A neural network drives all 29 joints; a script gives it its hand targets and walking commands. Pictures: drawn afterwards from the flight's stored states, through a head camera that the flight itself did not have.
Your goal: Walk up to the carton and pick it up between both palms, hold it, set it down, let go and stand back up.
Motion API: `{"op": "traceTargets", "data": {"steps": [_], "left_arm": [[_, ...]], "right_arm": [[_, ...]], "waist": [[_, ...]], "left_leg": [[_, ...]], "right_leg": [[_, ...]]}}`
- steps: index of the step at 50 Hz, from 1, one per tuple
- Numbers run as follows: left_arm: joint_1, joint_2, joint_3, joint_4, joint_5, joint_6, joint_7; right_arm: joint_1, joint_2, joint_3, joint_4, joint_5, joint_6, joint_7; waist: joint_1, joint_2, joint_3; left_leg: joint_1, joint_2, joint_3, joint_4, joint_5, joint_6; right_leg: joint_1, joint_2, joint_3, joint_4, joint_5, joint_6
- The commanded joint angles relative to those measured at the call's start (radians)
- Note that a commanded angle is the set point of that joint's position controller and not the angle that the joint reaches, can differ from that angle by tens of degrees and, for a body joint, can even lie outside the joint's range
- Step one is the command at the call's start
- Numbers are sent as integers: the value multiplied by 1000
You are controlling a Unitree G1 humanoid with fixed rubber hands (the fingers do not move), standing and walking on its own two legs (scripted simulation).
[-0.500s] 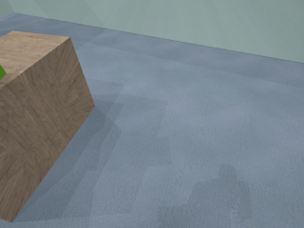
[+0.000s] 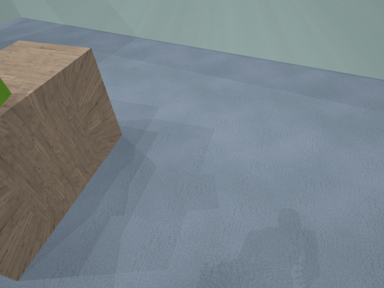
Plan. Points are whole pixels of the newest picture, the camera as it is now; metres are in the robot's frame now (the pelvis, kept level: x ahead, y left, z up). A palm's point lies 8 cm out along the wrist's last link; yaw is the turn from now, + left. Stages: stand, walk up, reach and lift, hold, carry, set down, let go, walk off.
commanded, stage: stand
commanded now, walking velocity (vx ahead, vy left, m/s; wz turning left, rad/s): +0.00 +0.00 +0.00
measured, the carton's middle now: out of the picture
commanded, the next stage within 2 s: walk up in 0.54 s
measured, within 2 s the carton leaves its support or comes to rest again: neither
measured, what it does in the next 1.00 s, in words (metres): steps on the spot, turning left: left foot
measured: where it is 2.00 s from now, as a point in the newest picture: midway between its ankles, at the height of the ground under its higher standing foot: (152, 267)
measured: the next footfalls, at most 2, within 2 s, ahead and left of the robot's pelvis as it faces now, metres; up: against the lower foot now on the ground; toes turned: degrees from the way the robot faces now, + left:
left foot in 1.00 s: +0.10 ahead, +0.23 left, +0.00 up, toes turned +27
right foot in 1.26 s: +0.28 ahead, +0.02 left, +0.00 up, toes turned +22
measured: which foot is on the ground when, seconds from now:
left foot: down 0.00-0.74, up 0.76-0.98, down 1.00-1.00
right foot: down 0.00-1.00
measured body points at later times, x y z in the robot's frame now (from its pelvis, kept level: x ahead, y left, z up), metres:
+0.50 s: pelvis +0.01 +0.00 +0.00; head +0.01 +0.00 +0.45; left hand +0.03 +0.24 -0.14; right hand +0.04 -0.24 -0.15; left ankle +0.02 +0.12 -0.74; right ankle +0.01 -0.12 -0.74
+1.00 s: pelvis +0.04 +0.05 -0.02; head +0.03 +0.07 +0.43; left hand +0.03 +0.32 -0.17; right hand +0.13 -0.22 -0.14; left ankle +0.06 +0.20 -0.73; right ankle +0.01 -0.12 -0.73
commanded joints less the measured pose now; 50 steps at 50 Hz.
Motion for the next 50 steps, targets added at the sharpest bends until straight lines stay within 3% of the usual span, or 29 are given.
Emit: {"op": "traceTargets", "data": {"steps": [1,36,37,38,39,40,41,42,43,46,48,49,50], "left_arm": [[35,153,34,-62,0,-23,9],[36,130,26,30,-1,-19,18],[3,232,99,-45,69,-35,15],[83,281,122,-19,83,-39,18],[101,284,122,1,91,-50,25],[53,249,113,8,94,-60,33],[-6,241,113,2,92,-71,35],[-78,254,107,-13,90,-77,35],[-101,266,111,-19,89,-83,29],[-161,281,120,-21,87,-75,8],[-201,295,122,-24,90,-62,-1],[-228,289,115,-24,87,-53,-6],[-226,246,99,-24,80,-42,-16]], "right_arm": [[32,-154,-35,-69,0,-24,-9],[37,-133,-25,22,2,-22,-20],[52,-180,-71,-13,-23,-15,15],[-52,-183,-74,-63,-35,-9,33],[-134,-150,-75,-111,-61,-2,42],[-118,-167,-88,-121,-73,5,50],[-62,-166,-98,-111,-66,10,58],[-10,-161,-107,-103,-62,14,66],[14,-143,-106,-93,-63,15,73],[41,-119,-109,-86,-41,6,95],[114,-117,-115,-60,-31,-12,95],[176,-127,-121,-37,-28,-21,89],[258,-149,-131,-4,-28,-29,76]], "waist": [[0,-2,24],[-3,-2,27],[26,-63,-20],[103,-173,11],[127,-217,52],[91,-121,87],[57,-92,100],[28,-106,108],[22,-136,102],[6,-176,102],[-20,-157,89],[-53,-93,79],[-90,36,54]], "left_leg": [[-37,84,-89,-137,37,29],[-13,86,-82,-149,98,19],[-350,40,-159,-36,-279,61],[-546,18,-49,123,-314,26],[-577,82,1,397,-231,7],[-562,158,-34,497,-205,-10],[-515,201,-57,532,-175,-14],[-476,235,-86,504,-168,-11],[-424,235,-65,482,-174,-12],[-242,197,77,333,-185,2],[-60,129,202,273,-133,23],[51,91,249,223,-85,38],[166,34,255,182,-121,56]], "right_leg": [[-31,-79,86,-134,24,-25],[3,-88,72,-154,75,-19],[270,-113,109,-105,-325,-106],[368,-278,277,-239,-500,-204],[280,-497,413,-361,-486,-299],[182,-548,399,-384,-413,-325],[120,-531,325,-375,-356,-313],[74,-504,247,-360,-346,-299],[51,-484,187,-368,-370,-290],[-38,-392,-40,-302,-376,-247],[-148,-340,-138,-208,-488,-225],[-223,-316,-169,-121,-571,-211],[-297,-257,-220,79,-590,-184]]}}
